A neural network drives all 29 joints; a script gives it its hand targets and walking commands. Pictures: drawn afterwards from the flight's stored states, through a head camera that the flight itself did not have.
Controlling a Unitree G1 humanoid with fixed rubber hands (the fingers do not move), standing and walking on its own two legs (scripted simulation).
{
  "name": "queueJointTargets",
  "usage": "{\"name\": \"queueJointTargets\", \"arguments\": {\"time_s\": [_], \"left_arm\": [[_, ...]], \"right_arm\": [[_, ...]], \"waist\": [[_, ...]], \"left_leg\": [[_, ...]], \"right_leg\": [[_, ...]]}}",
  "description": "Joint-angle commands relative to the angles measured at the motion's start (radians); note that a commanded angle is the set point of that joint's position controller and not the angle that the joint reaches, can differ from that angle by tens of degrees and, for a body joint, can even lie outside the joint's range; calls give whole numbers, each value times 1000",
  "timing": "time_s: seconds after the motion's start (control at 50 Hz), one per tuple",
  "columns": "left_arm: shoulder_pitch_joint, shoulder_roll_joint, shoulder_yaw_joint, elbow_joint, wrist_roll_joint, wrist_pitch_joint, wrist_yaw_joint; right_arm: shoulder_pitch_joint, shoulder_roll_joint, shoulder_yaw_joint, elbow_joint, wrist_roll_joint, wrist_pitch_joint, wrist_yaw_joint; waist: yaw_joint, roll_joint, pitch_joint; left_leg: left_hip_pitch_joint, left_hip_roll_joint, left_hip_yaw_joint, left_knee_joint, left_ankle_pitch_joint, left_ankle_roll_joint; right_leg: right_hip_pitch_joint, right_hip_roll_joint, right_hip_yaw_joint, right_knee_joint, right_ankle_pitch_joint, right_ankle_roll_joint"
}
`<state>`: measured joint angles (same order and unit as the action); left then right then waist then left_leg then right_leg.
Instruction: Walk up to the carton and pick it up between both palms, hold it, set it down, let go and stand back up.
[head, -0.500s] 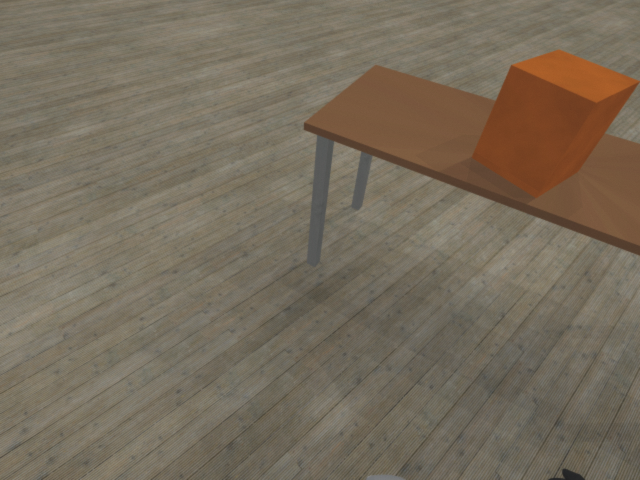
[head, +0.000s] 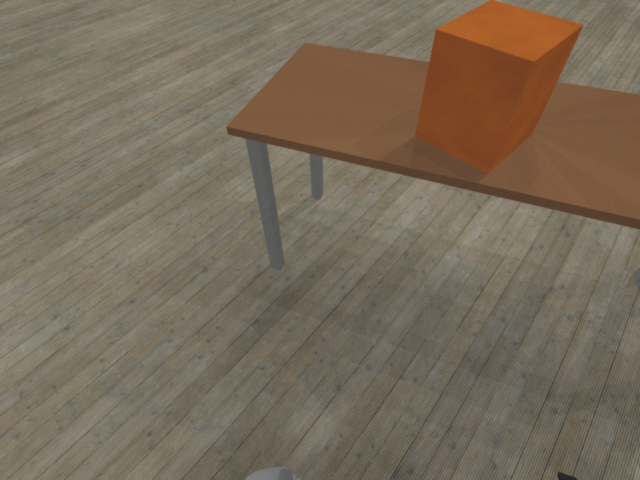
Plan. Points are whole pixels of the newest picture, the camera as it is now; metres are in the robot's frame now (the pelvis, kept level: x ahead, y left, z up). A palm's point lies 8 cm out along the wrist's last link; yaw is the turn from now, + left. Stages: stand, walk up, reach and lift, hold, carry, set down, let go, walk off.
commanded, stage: walk up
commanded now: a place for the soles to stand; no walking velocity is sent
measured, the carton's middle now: (489, 87) +0.89 -0.32 +0.02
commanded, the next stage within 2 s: none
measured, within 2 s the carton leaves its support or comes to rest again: neither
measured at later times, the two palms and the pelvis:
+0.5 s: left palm (160, 439) +0.20 +0.25 -0.11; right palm out of the picture +0.16 -0.36 -0.09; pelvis +0.10 -0.04 -0.01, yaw -5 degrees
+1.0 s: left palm (160, 379) +0.28 +0.28 -0.11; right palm (597, 421) +0.23 -0.33 -0.08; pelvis +0.18 -0.02 +0.00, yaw -6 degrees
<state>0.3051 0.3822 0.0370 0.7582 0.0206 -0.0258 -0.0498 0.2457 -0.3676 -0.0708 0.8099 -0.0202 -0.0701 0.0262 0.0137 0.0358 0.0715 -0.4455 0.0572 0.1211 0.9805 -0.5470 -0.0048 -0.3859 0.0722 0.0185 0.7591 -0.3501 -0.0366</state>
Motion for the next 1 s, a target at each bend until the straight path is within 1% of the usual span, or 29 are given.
{"name": "queueJointTargets", "arguments": {"time_s": [0.0, 0.02, 0.04, 0.06, 0.08, 0.12, 0.16, 0.24, 0.28, 0.34, 0.38, 0.42, 0.44, 0.46, 0.48, 0.5, 0.52, 0.56, 0.6, 0.68, 0.76, 0.8, 0.82, 0.84, 0.86, 0.88, 0.9, 0.94, 0.98], "left_arm": [[7, 268, 90, -73, -10, -36, 22], [-61, 201, 67, -97, -17, -35, 17], [-71, 91, 43, -110, -26, -41, 14], [-77, 175, 60, -104, -3, -37, 25], [-79, 244, 74, -85, 8, -30, 29], [-46, 253, 83, -48, -8, -23, 15], [15, 215, 79, -19, -23, -17, 4], [-48, 190, 67, -53, -26, -10, 3], [-107, 185, 63, -79, -22, -12, 3], [-106, 193, 64, -88, -13, -25, -4], [-54, 195, 74, -72, -9, -36, -6], [142, 221, 105, -18, -1, -51, 4], [270, 277, 133, 19, 2, -62, 18], [333, 383, 161, 18, 5, -69, 39], [284, 406, 152, -7, -11, -71, 37], [210, 382, 148, -18, -19, -68, 39], [188, 362, 136, -27, -22, -66, 49], [161, 309, 113, -27, -18, -68, 54], [127, 285, 104, -33, -14, -72, 50], [109, 309, 111, -41, -4, -65, 51], [95, 317, 110, -38, -4, -58, 45], [3, 276, 85, -58, -11, -51, 42], [-59, 197, 65, -76, -19, -50, 40], [-59, 98, 39, -81, -23, -51, 41], [-50, 211, 61, -64, -3, -47, 53], [-29, 265, 71, -39, -1, -46, 55], [-15, 275, 77, -18, -13, -44, 47], [52, 242, 78, 16, -27, -32, 33], [57, 235, 82, 14, -27, -27, 31]], "right_arm": [[59, -242, -64, -71, -4, -71, -27], [166, -256, -79, -39, -13, -83, -36], [221, -373, -116, -31, -34, -87, -48], [198, -404, -121, -38, -9, -78, -50], [173, -397, -126, -37, 4, -77, -48], [101, -327, -103, -41, 6, -72, -50], [78, -290, -84, -34, 1, -69, -50], [108, -294, -89, -48, -3, -55, -43], [113, -318, -92, -53, -4, -48, -41], [72, -347, -99, -75, -9, -40, -30], [16, -342, -97, -93, -16, -31, -25], [-64, -308, -76, -126, -8, -25, -21], [-27, -251, -57, -126, -7, -22, -18], [-28, -182, -30, -149, 16, -23, -13], [-42, -238, -42, -167, 29, -17, -13], [-103, -294, -52, -158, 12, -10, -16], [-111, -284, -48, -150, 17, -13, -14], [-45, -255, -47, -116, 12, -12, -9], [22, -255, -53, -97, 8, -5, -2], [-29, -271, -56, -110, -5, -8, 2], [-11, -276, -65, -98, -10, -25, -4], [108, -257, -73, -60, -12, -46, -14], [213, -291, -92, -33, -30, -57, -26], [233, -395, -119, -29, -37, -63, -34], [175, -412, -123, -40, -11, -60, -34], [137, -400, -125, -48, -1, -59, -32], [110, -366, -114, -50, -2, -59, -32], [90, -304, -96, -43, -2, -56, -36], [85, -288, -89, -45, -6, -50, -37]], "waist": [[-44, -172, -115], [-114, -94, -176], [-153, 188, -211], [-139, 81, -138], [-131, -4, -77], [-85, -31, 56], [-57, 84, 50], [-89, 147, 38], [-111, 172, 59], [-106, 200, 50], [-63, 222, 10], [62, 112, -94], [116, -74, -191], [143, -299, -172], [97, -271, -140], [80, -112, -55], [74, -101, -16], [31, -134, -36], [7, -196, -91], [32, -202, -68], [26, -227, -99], [-69, -186, -143], [-138, -47, -170], [-157, 212, -114], [-128, 57, -64], [-108, -27, 10], [-88, -32, 57], [-61, 59, 63], [-62, 115, 46]], "left_leg": [[124, -14, -165, -428, 69, 76], [428, 46, -249, -584, 169, 98], [668, 312, -544, -685, 76, 149], [666, 483, -725, -765, -56, 168], [581, 496, -693, -770, -74, 151], [447, 371, -469, -762, 71, 81], [408, 270, -267, -706, 385, 15], [486, 264, -158, -587, 713, 103], [501, 303, -171, -576, 675, 174], [438, 327, -154, -553, 552, 222], [367, 312, -108, -487, 522, 216], [163, 240, -12, -228, 545, 163], [58, 153, 27, 84, 554, 112], [-193, -10, 15, 284, 242, 46], [-359, -87, -118, 315, -7, 31], [-354, -24, -175, 347, -20, 36], [-342, -5, -183, 308, 1, 39], [-255, 6, -186, 196, -12, 43], [-185, 8, -176, 111, -7, 50], [-204, 22, -189, -48, -46, 38], [-104, 9, -180, -197, -42, 54], [197, -2, -170, -449, 105, 83], [459, 79, -307, -593, 38, 99], [601, 350, -671, -768, -163, 124], [552, 476, -782, -828, -263, 132], [459, 463, -727, -832, -209, 94], [396, 400, -603, -810, -134, 56], [394, 282, -381, -751, 170, -22], [404, 252, -296, -694, 346, -3]], "right_leg": [[63, -241, 455, -148, 322, -210], [-158, -152, 330, 26, 285, -125], [-427, 45, 107, 322, 28, -17], [-599, 26, 77, 415, -139, 10], [-600, -26, 123, 449, -107, 17], [-536, -71, 112, 455, 12, 17], [-426, -82, 88, 414, 89, 32], [-433, -92, 30, 325, 62, 32], [-446, -118, 9, 235, 9, 29], [-345, -143, -58, 101, -55, 7], [-201, -116, -119, 26, -93, -19], [163, -53, -127, -119, 23, -48], [361, -26, 25, -174, -48, -72], [439, -240, 530, -359, -179, -145], [450, -385, 951, -512, -236, -263], [345, -389, 905, -494, -287, -273], [304, -355, 800, -464, -161, -252], [238, -303, 655, -404, 58, -210], [225, -265, 577, -393, 12, -179], [186, -289, 606, -392, -259, -242], [171, -294, 588, -323, -112, -245], [-24, -228, 420, -124, 96, -182], [-281, -122, 270, 99, 34, -91], [-566, 87, 84, 367, -136, -5], [-640, 16, 105, 457, -132, 7], [-598, -17, 137, 476, -72, 14], [-546, -46, 126, 459, -14, 14], [-449, -62, 121, 426, 88, 29], [-417, -65, 98, 409, 102, 42]]}}
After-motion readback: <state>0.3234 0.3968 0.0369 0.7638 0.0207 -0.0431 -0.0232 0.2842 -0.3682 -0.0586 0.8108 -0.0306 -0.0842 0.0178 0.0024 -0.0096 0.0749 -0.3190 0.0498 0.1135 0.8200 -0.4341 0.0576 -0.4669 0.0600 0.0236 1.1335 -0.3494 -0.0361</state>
